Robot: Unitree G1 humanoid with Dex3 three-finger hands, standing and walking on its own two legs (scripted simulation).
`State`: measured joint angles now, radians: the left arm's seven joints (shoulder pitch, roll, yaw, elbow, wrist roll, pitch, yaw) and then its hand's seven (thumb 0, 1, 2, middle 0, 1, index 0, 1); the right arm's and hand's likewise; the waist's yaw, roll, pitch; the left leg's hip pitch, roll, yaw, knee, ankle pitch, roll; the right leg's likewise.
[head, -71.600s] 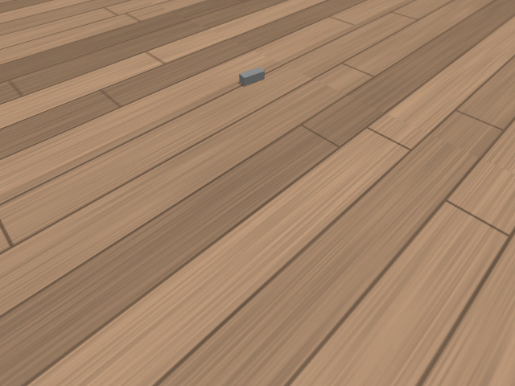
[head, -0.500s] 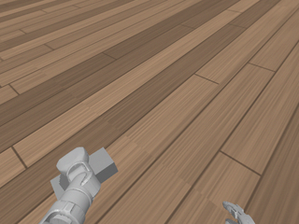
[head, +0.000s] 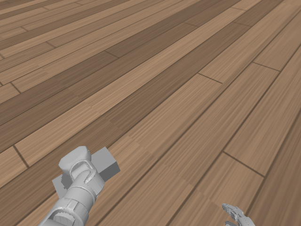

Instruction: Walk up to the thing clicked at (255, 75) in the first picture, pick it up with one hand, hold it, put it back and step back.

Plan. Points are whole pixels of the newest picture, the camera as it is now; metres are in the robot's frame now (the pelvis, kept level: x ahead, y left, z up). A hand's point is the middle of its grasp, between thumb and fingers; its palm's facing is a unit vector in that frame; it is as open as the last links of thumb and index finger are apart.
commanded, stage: hold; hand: left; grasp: from above
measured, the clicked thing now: (88, 175) +0.31 +0.22 -0.08
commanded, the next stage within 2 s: crouch in 0.02 s
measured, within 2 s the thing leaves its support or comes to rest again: neither
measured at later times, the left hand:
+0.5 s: hand (90, 186) +0.29 +0.21 -0.11, palm faces -0.41 -0.27 -0.87, open 10.0 cm
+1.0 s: hand (110, 188) +0.37 +0.22 -0.36, palm faces -0.28 -0.32 -0.91, open 10.0 cm
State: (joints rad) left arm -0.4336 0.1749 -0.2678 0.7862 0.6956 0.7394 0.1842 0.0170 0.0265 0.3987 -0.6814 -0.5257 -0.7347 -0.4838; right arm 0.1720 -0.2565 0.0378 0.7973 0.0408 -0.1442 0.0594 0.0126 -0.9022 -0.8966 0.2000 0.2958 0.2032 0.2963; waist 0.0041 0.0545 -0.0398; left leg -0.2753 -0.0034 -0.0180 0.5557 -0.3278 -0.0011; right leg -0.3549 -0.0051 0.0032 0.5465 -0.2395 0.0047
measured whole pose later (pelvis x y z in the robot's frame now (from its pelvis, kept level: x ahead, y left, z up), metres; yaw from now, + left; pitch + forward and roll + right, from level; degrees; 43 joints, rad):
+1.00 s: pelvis -0.08 +0.01 -0.23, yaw -1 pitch +35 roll -3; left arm -1.02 0.38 0.11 1.50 0.72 0.44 0.57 0.02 -0.01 0.43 -0.72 -0.49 -0.78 -0.44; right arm 0.16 -0.23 0.02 0.90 -0.07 -0.18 0.12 0.01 -0.88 -0.88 0.20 0.30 0.20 0.30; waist -0.23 0.05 -0.19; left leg -1.69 -0.01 -0.05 1.73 -0.66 0.00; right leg -1.74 0.00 -0.02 1.63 -0.50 0.01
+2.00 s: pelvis -0.10 +0.01 -0.41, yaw -3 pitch +38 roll -6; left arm -1.34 0.68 0.27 1.72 0.91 0.34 0.61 0.00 -0.05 0.49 -0.68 -0.60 -0.72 -0.58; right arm 0.23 -0.33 0.10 0.84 -0.17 -0.26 0.28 0.00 -0.90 -0.89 0.20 0.30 0.20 0.30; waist -0.40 0.05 0.01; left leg -2.27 -0.04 -0.07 2.34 -0.74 0.01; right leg -2.32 -0.02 -0.04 2.18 -0.54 0.03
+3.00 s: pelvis -0.10 +0.01 -0.43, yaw -9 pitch +36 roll -12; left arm -1.41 0.92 0.21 1.75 0.87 0.35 0.63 0.00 -0.01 0.44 -0.73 -0.48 -0.77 -0.46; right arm 0.20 -0.37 0.28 0.67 -0.18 -0.22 0.34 0.00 -0.90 -0.89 0.20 0.30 0.20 0.30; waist -0.51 -0.06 0.18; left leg -2.31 -0.04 -0.16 2.43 -0.76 0.00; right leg -2.32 -0.01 -0.13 2.20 -0.52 0.04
